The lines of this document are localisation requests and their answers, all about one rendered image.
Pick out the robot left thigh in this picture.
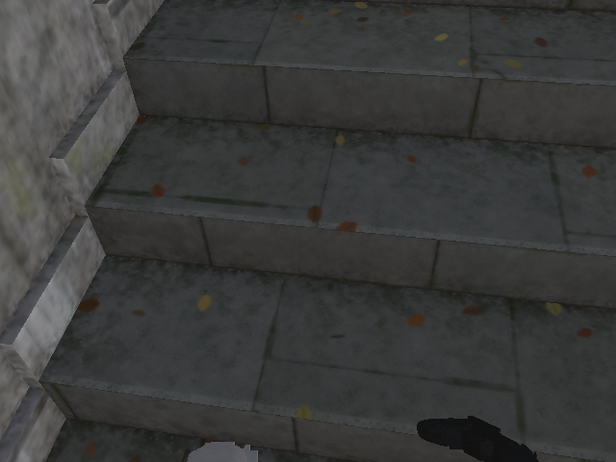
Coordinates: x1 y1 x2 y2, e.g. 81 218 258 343
189 442 258 462

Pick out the right robot hand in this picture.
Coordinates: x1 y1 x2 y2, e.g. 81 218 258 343
417 416 539 462

